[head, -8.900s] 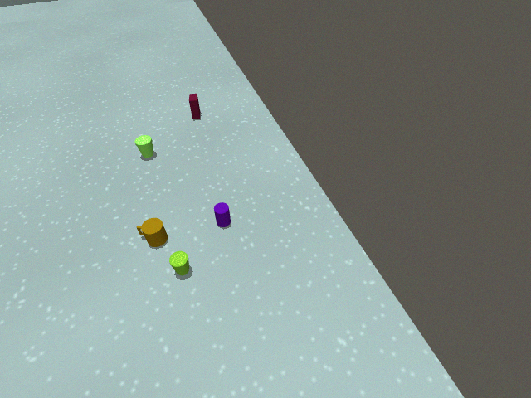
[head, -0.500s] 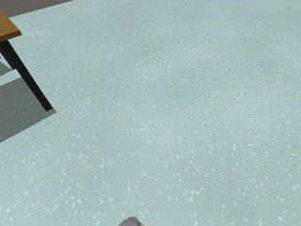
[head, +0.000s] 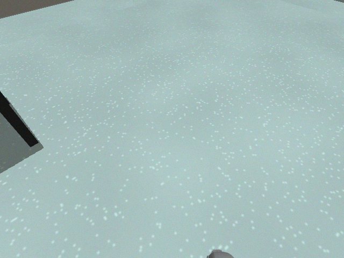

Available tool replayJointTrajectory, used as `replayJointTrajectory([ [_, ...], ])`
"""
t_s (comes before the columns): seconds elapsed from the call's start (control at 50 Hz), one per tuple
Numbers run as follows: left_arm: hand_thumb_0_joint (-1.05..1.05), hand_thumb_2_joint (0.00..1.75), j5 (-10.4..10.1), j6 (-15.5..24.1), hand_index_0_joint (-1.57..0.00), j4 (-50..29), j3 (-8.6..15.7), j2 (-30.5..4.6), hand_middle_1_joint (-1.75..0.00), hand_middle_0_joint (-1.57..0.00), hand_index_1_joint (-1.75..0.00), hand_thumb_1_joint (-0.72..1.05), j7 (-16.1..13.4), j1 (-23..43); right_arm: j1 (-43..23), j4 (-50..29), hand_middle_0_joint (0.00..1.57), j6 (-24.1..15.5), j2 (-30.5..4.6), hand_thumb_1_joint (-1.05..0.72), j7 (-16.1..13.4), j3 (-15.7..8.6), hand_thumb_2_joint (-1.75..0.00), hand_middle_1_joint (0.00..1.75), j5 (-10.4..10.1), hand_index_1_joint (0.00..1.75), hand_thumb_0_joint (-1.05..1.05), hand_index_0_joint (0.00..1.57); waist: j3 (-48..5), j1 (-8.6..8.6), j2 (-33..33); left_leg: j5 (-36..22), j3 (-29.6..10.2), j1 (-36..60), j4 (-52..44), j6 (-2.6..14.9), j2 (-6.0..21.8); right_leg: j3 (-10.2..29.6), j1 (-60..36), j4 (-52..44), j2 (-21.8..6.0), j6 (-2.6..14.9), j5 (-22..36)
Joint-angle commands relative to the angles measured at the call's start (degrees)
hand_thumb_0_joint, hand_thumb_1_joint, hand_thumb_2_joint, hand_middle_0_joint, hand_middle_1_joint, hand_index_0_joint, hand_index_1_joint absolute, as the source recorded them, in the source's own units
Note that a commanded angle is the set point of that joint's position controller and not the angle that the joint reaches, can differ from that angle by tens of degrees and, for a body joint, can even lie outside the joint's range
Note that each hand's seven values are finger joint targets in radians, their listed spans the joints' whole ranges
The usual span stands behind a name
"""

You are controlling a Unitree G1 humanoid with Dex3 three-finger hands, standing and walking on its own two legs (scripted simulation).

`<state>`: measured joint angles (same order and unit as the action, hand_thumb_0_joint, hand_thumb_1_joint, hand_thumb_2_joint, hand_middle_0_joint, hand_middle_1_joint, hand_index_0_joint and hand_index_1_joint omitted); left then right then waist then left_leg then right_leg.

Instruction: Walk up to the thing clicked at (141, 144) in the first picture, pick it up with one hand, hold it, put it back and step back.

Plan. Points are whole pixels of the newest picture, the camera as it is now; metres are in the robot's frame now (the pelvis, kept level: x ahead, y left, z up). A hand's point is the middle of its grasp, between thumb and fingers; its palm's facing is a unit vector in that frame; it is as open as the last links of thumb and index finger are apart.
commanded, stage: walk up
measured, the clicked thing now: out of the picture +0.31 -1.20 -0.72
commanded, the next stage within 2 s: stand in 1.42 s
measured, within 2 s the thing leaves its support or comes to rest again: neither
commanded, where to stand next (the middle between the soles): +0.13 -0.01 m, yaw +0 degrees
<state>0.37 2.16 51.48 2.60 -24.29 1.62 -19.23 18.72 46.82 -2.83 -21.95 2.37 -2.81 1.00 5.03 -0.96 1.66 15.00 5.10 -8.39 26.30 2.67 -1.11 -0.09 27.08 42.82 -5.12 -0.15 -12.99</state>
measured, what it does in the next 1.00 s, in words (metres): steps on the spot: right foot, then left foot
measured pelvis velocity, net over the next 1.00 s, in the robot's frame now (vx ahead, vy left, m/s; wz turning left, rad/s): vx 0.07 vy -0.01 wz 0.02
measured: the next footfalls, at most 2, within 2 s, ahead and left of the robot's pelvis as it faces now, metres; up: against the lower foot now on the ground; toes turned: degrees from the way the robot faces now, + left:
right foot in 0.08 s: +0.16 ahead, -0.13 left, +0.00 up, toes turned -3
left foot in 0.36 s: +0.09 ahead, +0.13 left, +0.00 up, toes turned +0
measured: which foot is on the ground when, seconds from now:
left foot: down 0.00-0.10, up 0.12-0.34, down 0.36-1.00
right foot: up 0.00-0.06, down 0.08-1.00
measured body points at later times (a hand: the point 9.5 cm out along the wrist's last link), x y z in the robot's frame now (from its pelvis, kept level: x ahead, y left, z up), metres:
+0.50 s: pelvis +0.04 +0.00 -0.01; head +0.03 +0.01 +0.44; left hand +0.15 +0.29 -0.13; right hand +0.09 -0.32 -0.13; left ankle +0.05 +0.13 -0.74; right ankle +0.12 -0.13 -0.74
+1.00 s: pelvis +0.07 -0.01 +0.01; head +0.08 -0.02 +0.46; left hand +0.12 +0.30 -0.12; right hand +0.19 -0.30 -0.13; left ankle +0.05 +0.13 -0.74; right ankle +0.12 -0.13 -0.74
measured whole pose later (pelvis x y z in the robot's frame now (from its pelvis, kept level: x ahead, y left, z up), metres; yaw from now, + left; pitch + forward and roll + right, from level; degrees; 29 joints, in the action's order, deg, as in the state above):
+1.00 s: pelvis +0.07 -0.01 +0.01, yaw +1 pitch -2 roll +0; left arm -0.2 0.4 67.2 0.5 -19.7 0.9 -6.0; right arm 3.6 63.6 -1.1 -20.1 0.4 -0.3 0.0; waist 3.0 1.5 -1.2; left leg 13.1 -1.3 -5.3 20.6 -1.4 1.0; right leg -3.6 11.5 20.7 -2.0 -0.2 -7.0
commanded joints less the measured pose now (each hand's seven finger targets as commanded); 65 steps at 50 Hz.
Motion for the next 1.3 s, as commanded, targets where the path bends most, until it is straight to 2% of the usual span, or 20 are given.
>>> replayJointTrajectory([
  [0.0, 0.0, 0.9, 0.12, 2.48, -0.2, -2.92, 2.06, -6.73, -0.3, -0.2, -0.3, 0.9, -1.92, -1.08, -2.57, -4.31, 0.2, -0.08, -13.24, -0.9, -1.55, -3.45, -0.9, 0.3, -0.8, 0.3, 0.0, 0.2, -3.37, 1.46, -7.85, -33.39, -7.33, -3.33, 1.4, 8.42, 13.51, -2.49, -9.67, -8.66, 2.85, 0.56, 5.98],
  [0.04, 0.0, 0.9, 0.49, 3.13, -0.2, -0.82, 2.68, -8.76, -0.3, -0.2, -0.3, 0.9, -2.58, -3.81, -3.5, -4.26, 0.2, 0.6, -10.64, -0.9, -1.68, -2.37, -0.9, 0.3, -1.84, 0.3, 0.0, 0.2, -7.32, 3.35, -0.83, -20.89, -5.57, -5.63, 10.47, 4.36, 9.24, -1.47, -19.98, -17.31, 3.34, 1.57, 14.49],
  [0.06, 0.0, 0.9, 0.68, 3.45, -0.2, -1.03, 3.25, -11.15, -0.3, -0.2, -0.3, 0.9, -2.91, -4.51, -2.17, -3.98, 0.2, 0.66, -8.48, -0.9, -1.7, -1.48, -0.9, 0.3, -2.2, 0.3, 0.0, 0.2, -10.28, 3.88, 4.79, -10.51, -3.32, -7.85, 16.99, 2.29, 6.25, 3.09, -24.7, -19.63, -1.23, 3.16, 20.13],
  [0.08, 0.0, 0.9, 0.76, 3.59, -0.2, -2.06, 3.81, -13.95, -0.3, -0.2, -0.3, 0.9, -3.15, -3.38, 1.13, -3.56, 0.2, 1.03, -5.76, -0.9, -1.68, -0.33, -0.9, 0.3, -2.13, 0.3, 0.0, 0.2, -12.2, 2.85, 12.08, 9.87, -2.64, -13.8, 22.4, -0.11, 1.8, 20.4, -27.02, -21.56, -13.14, 6.9, 22.14],
  [0.1, 0.0, 0.9, 0.25, 3.11, -0.2, -3.41, 3.08, -13.83, -0.3, -0.2, -0.3, 0.9, -3.02, 1.25, 2.67, -1.53, 0.2, 2.24, -8.38, -0.9, -2.32, -0.98, -0.9, 0.3, -1.61, 0.3, 0.0, 0.2, -9.3, 1.36, 6.99, 20.19, -6.08, -13.47, 24.24, -0.5, 0.79, 24.73, -20.72, -22.75, -16.71, 12.3, 12.48],
  [0.12, 0.0, 0.9, 0.38, 2.37, -0.2, -3.65, 3.1, -14.67, -0.3, -0.2, -0.3, 0.9, -3.11, 3.49, 1.27, -0.57, 0.2, 2.58, -10.89, -0.9, -2.8, -1.89, -0.9, 0.3, -1.31, 0.3, 0.0, 0.2, -7.54, 2.08, 8.47, 22.81, -6.38, -13.48, 24.15, 0.12, 2.12, 27.62, -17.46, -23.07, -17.77, 15.36, 5.67],
  [0.18, 0.0, 0.9, 0.53, 1.78, -0.2, -3.08, 1.97, -11.41, -0.3, -0.2, -0.3, 0.9, -2.97, 5.87, -0.09, 2.74, 0.2, 2.94, -11.27, -0.9, -2.22, -1.72, -0.9, 0.3, -1.45, 0.3, 0.0, 0.2, -5.88, 1.4, 7.97, 18.09, -7.5, -13.28, 22.12, -0.66, 2.54, 17.42, -14.62, -25.08, -10.61, 10.0, -4.59],
  [0.24, 0.0, 0.9, 1.15, 1.36, -0.2, -2.52, 2.21, -11.58, -0.3, -0.2, -0.3, 0.9, -2.8, 7.47, -0.24, 4.97, 0.2, 2.9, -10.64, -0.9, -2.22, -1.18, -0.9, 0.3, -1.11, 0.3, 0.0, 0.2, -8.34, 1.89, 9.55, 11.73, -6.29, -11.52, 16.56, -1.85, 2.11, 14.65, -15.8, -24.16, -8.59, 8.93, -3.97],
  [0.3, 0.0, 0.9, 0.71, 0.22, -0.2, -2.3, 2.27, -11.41, -0.3, -0.2, -0.3, 0.9, -2.34, 12.18, 0.28, 7.83, 0.2, 1.94, -9.84, -0.9, -2.46, -0.85, -0.9, 0.3, -0.58, 0.3, 0.0, 0.2, -8.66, 0.5, 8.75, 5.58, -3.88, -5.0, 6.62, -2.41, 1.57, 9.84, -11.49, -21.46, -7.61, 8.31, -4.34],
  [0.34, 0.0, 0.9, -0.08, -0.47, -0.2, -1.74, 1.4, -8.75, -0.3, -0.2, -0.3, 0.9, -2.08, 13.18, -0.88, 9.09, 0.2, 1.19, -10.56, -0.9, -2.8, -1.12, -0.9, 0.3, 0.1, 0.3, 0.0, 0.2, -7.3, 0.25, 4.54, -3.25, -6.56, -0.32, -0.21, -1.8, 2.86, 7.46, -6.41, -19.51, -5.99, 5.45, -6.03],
  [0.36, 0.0, 0.9, -0.47, -0.71, -0.2, -1.32, 0.9, -7.45, -0.3, -0.2, -0.3, 0.9, -1.93, 13.4, -2.8, 8.91, 0.2, 0.89, -11.86, -0.9, -2.99, -1.4, -0.9, 0.3, 0.57, 0.3, 0.0, 0.2, -6.07, 0.81, 1.13, -2.49, -11.9, -0.91, -2.99, -0.77, 6.61, 6.28, -4.39, -18.63, -4.28, 3.85, -7.82],
  [0.38, 0.0, 0.9, -0.9, -1.0, -0.2, -0.41, 0.64, -6.42, -0.3, -0.2, -0.3, 0.9, -1.77, 13.11, -7.97, 7.6, 0.2, 0.51, -13.64, -0.9, -2.95, -1.3, -0.9, 0.3, 0.55, 0.3, 0.0, 0.2, -3.76, 2.53, -2.97, 7.82, -18.53, -8.01, -7.28, 0.75, 10.85, 4.95, -6.56, -19.06, -1.39, 1.75, -11.16],
  [0.4, 0.0, 0.9, -0.66, -1.08, -0.2, 1.5, 1.07, -7.98, -0.3, -0.2, -0.3, 0.9, -1.6, 13.03, -11.42, 7.68, 0.2, 0.46, -14.24, -0.9, -2.64, -1.08, -0.9, 0.3, 0.08, 0.3, 0.0, 0.2, -1.36, 3.49, -3.23, 17.48, -19.03, -15.27, -8.6, 1.88, 11.75, 4.04, -12.34, -18.47, -0.29, 1.41, -11.72],
  [0.42, 0.0, 0.9, -0.33, -0.99, -0.2, 2.76, 1.37, -8.62, -0.3, -0.2, -0.3, 0.9, -1.52, 13.04, -12.2, 8.54, 0.2, 0.66, -13.49, -0.9, -2.4, -0.59, -0.9, 0.3, -0.04, 0.3, 0.0, 0.2, 0.22, 3.79, -3.53, 19.82, -16.75, -18.49, -8.75, 1.5, 10.73, 4.23, -15.3, -18.87, -0.62, 1.76, -11.09],
  [0.46, 0.0, 0.9, -0.32, -0.61, -0.2, 3.72, 1.4, -8.4, -0.3, -0.2, -0.3, 0.9, -1.17, 14.16, -10.18, 9.88, 0.2, 0.2, -11.61, -0.9, -2.29, 0.01, -0.9, 0.3, 0.16, 0.3, 0.0, 0.2, 0.11, 2.8, -4.57, 12.92, -14.55, -15.53, -9.53, 0.23, 8.56, 5.7, -15.52, -19.44, -1.45, 2.64, -7.5],
  [0.52, 0.0, 0.9, -0.8, -0.3, -0.2, 5.84, 0.73, -7.58, -0.3, -0.2, -0.3, 0.9, -1.13, 14.47, -11.83, 11.08, 0.2, -0.5, -11.99, -0.9, -2.31, 0.25, -0.9, 0.3, -0.12, 0.3, 0.0, 0.2, -2.66, 2.96, -8.11, 3.06, -14.62, -11.58, -9.47, -0.05, 9.49, 2.97, -18.15, -20.01, -0.62, 2.02, 1.06],
  [0.58, 0.0, 0.9, -0.79, -0.47, -0.2, 7.31, 0.16, -7.65, -0.3, -0.2, -0.3, 0.9, -0.92, 15.47, -12.76, 11.49, 0.2, -0.3, -11.95, -0.9, -2.48, 0.37, -0.9, 0.3, -0.28, 0.3, 0.0, 0.2, -3.89, 2.47, -8.67, 3.55, -13.51, -9.28, -10.92, -0.24, 9.39, 2.81, -18.94, -21.17, -1.12, 1.58, 1.89],
  [0.78, 0.0, 0.9, -0.77, -0.42, -0.2, 11.54, -0.47, -7.78, -0.3, -0.2, -0.3, 0.9, -1.14, 15.74, -13.81, 13.57, 0.2, 0.35, -11.55, -0.9, -3.0, 0.03, -0.9, 0.3, -1.13, 0.3, 0.0, 0.2, -7.63, 1.47, -1.9, -10.24, -10.57, -0.48, -8.76, -0.86, 8.62, 3.16, -20.87, -23.38, -2.9, 0.96, 12.54],
  [1.2, 0.0, 0.9, -0.01, -0.33, -0.2, 11.97, 0.72, -7.31, -0.3, -0.2, -0.3, 0.9, -1.71, 17.03, -16.91, 15.44, 0.2, 1.19, -10.19, -0.9, -2.84, 0.32, -0.9, 0.3, -0.71, 0.3, 0.0, 0.2, -7.77, 1.67, -1.59, -10.93, -9.64, 0.81, -10.63, -1.69, 8.31, 3.15, -22.67, -26.12, -3.45, 0.63, 12.6],
  [1.28, 0.0, 0.9, 0.13, -0.47, -0.2, 11.54, 1.08, -7.64, -0.3, -0.2, -0.3, 0.9, -1.7, 17.82, -16.26, 15.58, 0.2, 1.31, -10.22, -0.9, -2.83, 0.32, -0.9, 0.3, -0.62, 0.3, 0.0, 0.2, -7.06, 1.47, -1.49, -8.84, -9.39, 0.0, -10.53, -1.66, 8.05, 3.5, -22.56, -26.68, -3.33, 0.75, 9.27],
])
